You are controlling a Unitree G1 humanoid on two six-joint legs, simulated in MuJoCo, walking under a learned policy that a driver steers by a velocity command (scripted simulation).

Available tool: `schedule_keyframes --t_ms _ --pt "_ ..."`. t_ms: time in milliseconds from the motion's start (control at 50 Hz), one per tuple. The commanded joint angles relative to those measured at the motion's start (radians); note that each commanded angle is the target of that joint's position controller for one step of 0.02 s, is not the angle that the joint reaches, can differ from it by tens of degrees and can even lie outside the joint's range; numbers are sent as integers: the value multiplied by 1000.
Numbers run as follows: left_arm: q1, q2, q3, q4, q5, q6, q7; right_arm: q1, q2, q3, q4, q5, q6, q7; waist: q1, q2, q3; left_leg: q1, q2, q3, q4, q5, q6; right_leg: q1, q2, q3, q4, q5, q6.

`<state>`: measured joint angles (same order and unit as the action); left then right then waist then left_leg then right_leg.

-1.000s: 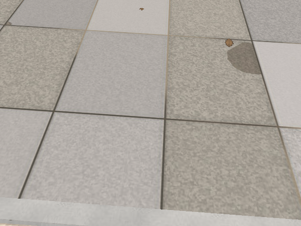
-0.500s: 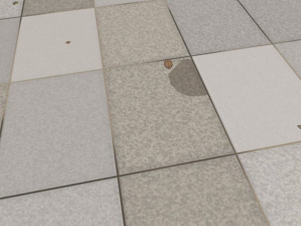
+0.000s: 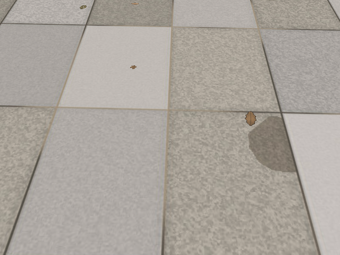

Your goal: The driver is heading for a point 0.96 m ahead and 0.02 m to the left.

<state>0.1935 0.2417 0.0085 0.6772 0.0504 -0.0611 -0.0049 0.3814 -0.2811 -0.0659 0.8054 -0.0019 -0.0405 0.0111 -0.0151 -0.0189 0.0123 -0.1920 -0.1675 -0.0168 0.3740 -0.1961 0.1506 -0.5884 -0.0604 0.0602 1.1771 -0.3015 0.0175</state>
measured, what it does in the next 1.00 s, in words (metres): walks ahead: right foot, then left foot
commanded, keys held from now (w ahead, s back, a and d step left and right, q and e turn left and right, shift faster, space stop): w+q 0.24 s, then w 0.46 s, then w+e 0.30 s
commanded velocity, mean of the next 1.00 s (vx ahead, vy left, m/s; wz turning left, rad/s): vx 0.50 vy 0.00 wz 0.18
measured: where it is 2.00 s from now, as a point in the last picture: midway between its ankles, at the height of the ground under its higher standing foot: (153, 202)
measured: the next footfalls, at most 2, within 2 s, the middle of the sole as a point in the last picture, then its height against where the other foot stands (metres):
right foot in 0.28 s outside the picture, level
left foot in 0.76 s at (137, 250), level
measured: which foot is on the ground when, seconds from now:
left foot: down 0.00-0.30, up 0.32-0.74, down 0.76-1.00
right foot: up 0.00-0.26, down 0.28-0.78, up 0.80-1.00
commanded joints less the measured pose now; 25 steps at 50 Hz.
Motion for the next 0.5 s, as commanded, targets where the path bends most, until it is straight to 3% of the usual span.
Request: schedule_keyframes --t_ms 20,80,140,180,220,260,280,300,320,340,360,380,400,420,460,500 --pt "5 83 14 -73 1 19 -8 3 -134 -28 -63 0 -32 -1 32 39 30 -62 237 -245 -179 380 135 -40 -16 -62 -151 89 31" --pt "-120 64 3 -105 -4 20 -14 60 -134 -30 -49 4 -25 -1 -31 84 21 -6 201 -228 -139 427 75 -34 3 -79 -365 238 37" --pt "-215 72 -1 -129 -16 12 -12 116 -150 -36 -44 -1 -17 -8 -83 97 0 107 223 -274 -81 473 59 -52 31 -78 -486 286 32" --pt "-250 84 0 -145 -20 1 -10 120 -159 -40 -51 -10 -12 -15 -94 100 -5 163 249 -317 -39 493 59 -43 46 -63 -544 266 17" --pt "-198 109 8 -139 -23 -8 -5 68 -174 -44 -69 -13 -12 -23 -49 107 -14 154 270 -357 7 502 32 70 64 -39 -619 214 -6" --pt "6 153 30 -78 -20 -19 10 5 -185 -44 -83 -10 -21 -15 58 82 -98 103 227 -322 196 619 -11 351 97 -57 -703 182 -46" --pt "149 199 47 -53 -2 -31 23 6 -146 -32 -92 1 -31 -6 120 24 -200 2 178 -272 407 493 -37 576 -17 39 -713 134 -91" --pt "268 272 66 -53 22 -31 36 62 -53 -8 -119 17 -39 -7 131 -125 -334 -185 88 -155 692 35 -62 802 -282 368 -750 -18 -160" --pt "228 309 83 -34 5 -12 28 149 -77 -8 -131 7 -31 -4 58 -322 -373 -391 16 -95 859 -343 -79 845 -380 778 -883 -82 -273" --pt "153 202 67 -50 -8 -3 20 112 -113 -11 -90 -23 -14 -10 42 -119 -209 -464 97 -115 927 -267 -78 717 -344 686 -894 -220 -269" --pt "107 130 49 -47 -19 -5 13 23 -106 -7 -99 -34 -12 0 50 -18 -99 -454 120 -106 891 -191 -83 589 -283 529 -913 -190 -249" --pt "85 107 42 -34 -15 -8 9 -15 -89 -3 -109 -32 -10 9 29 -11 -44 -434 146 -99 831 -160 -88 505 -229 404 -939 -87 -220" --pt "98 106 42 -12 -17 -16 9 -30 -80 -1 -117 -39 -2 18 19 -50 -14 -414 165 -96 785 -159 -95 452 -195 321 -952 24 -209" --pt "106 109 43 3 -19 -24 6 -18 -69 4 -107 -43 7 24 8 -67 -12 -381 168 -88 764 -154 -103 419 -168 257 -966 113 -201" --pt "140 120 47 30 -30 -42 -2 -20 -64 7 -110 -45 14 29 -2 -81 -30 -377 162 -78 731 -132 -111 420 -163 198 -976 259 -217" --pt "155 131 51 49 -35 -47 -6 -81 -56 13 -131 -45 13 33 -2 -78 -15 -422 181 -67 665 -76 -121 425 -164 147 -1007 283 -228"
